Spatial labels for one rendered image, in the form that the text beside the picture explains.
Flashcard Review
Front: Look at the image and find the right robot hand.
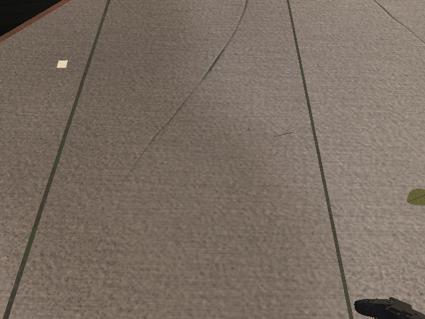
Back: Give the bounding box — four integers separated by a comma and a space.
354, 297, 425, 319

